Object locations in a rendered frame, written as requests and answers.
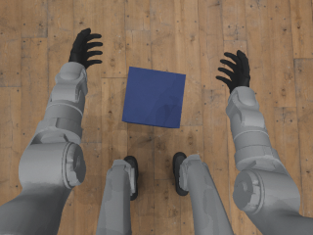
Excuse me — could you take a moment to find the robot right forearm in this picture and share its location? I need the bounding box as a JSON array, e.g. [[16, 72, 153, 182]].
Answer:
[[225, 86, 300, 205]]

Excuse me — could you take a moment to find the carton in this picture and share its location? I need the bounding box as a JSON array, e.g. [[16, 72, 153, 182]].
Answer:
[[121, 66, 186, 128]]

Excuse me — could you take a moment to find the left robot hand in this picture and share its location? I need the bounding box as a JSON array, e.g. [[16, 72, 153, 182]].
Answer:
[[68, 27, 104, 70]]

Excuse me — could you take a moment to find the right robot upper arm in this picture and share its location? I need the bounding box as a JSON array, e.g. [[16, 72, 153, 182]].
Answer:
[[232, 167, 313, 235]]

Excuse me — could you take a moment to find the right robot hand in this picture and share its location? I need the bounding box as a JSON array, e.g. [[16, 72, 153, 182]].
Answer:
[[215, 50, 250, 94]]

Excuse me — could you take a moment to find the robot right foot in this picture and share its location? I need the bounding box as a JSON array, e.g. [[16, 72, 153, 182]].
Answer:
[[172, 152, 189, 197]]

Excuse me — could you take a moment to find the robot left forearm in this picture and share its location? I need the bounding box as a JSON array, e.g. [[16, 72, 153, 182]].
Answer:
[[18, 62, 88, 185]]

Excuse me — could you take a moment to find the left robot upper arm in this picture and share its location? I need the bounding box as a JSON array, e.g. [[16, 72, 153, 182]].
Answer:
[[0, 141, 86, 235]]

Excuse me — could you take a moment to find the right robot shin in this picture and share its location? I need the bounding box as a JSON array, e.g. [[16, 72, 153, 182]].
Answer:
[[178, 154, 209, 191]]

